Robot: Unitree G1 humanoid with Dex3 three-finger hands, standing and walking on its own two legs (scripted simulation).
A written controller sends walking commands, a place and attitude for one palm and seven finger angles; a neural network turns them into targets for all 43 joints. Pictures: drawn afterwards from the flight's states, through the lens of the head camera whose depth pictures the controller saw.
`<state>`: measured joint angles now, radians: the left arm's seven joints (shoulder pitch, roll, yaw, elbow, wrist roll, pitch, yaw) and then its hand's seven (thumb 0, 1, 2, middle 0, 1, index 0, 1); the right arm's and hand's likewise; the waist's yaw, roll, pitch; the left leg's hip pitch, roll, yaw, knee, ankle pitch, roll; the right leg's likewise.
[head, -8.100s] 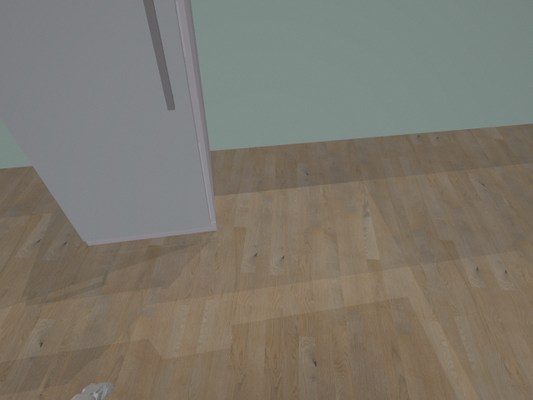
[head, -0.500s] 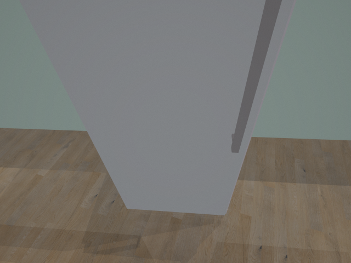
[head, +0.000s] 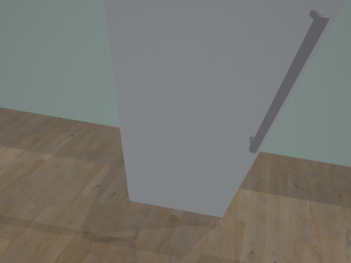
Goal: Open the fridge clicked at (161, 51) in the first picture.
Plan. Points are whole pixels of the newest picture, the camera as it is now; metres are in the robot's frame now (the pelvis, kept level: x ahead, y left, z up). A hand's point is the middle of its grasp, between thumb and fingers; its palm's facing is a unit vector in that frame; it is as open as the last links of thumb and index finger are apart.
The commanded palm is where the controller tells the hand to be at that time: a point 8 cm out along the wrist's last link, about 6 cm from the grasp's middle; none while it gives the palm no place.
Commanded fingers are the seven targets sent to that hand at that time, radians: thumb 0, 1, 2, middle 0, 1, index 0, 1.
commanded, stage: come to a stop and stand still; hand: right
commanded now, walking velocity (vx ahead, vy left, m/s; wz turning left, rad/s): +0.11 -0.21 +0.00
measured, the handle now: (277, 96) +0.52 -0.25 +0.16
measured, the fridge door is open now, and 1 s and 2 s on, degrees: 0 0 0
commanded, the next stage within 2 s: look again from close up in 0.82 s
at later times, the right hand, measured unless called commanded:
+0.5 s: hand out of the picture -0.05 -0.23 -0.19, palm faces +0.12 +0.98 -0.18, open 7.4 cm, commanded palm none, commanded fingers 0.00 -0.90 -0.90 0.20 0.30 0.20 0.30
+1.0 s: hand out of the picture +0.00 -0.25 -0.18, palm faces +0.04 +0.98 -0.20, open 7.4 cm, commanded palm none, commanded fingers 0.00 -0.90 -0.90 0.20 0.30 0.20 0.30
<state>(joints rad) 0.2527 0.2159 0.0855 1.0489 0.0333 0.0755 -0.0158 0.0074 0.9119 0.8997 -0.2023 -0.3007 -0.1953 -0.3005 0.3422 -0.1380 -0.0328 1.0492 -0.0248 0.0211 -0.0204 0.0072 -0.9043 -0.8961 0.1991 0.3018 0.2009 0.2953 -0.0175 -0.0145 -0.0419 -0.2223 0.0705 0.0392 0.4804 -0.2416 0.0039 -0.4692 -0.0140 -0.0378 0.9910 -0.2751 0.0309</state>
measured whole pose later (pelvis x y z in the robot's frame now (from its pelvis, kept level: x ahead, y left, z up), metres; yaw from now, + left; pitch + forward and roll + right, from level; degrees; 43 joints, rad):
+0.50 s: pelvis -0.01 -0.06 -0.01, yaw -2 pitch -1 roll -1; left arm 0.28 0.14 0.01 1.10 0.01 -0.01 0.04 0.02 0.95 0.90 -0.21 -0.30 -0.20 -0.30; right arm 0.32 -0.16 -0.03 1.15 -0.01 0.01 -0.02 0.01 -0.91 -0.90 0.20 0.30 0.20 0.30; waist -0.03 0.04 0.01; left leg -0.23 0.09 0.06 0.50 -0.21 -0.04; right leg -0.14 0.01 -0.09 0.46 -0.29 -0.02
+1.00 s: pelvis +0.00 -0.07 -0.01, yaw -2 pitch -1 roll -1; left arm 0.33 0.13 0.01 1.09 0.02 -0.04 0.03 0.01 0.91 0.90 -0.21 -0.30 -0.20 -0.30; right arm 0.28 -0.17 0.00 1.09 -0.01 -0.01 -0.03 0.01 -0.91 -0.90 0.20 0.30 0.20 0.30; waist 0.02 0.01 0.03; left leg -0.23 0.09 0.06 0.51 -0.25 -0.04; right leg -0.14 0.01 -0.08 0.46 -0.30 -0.03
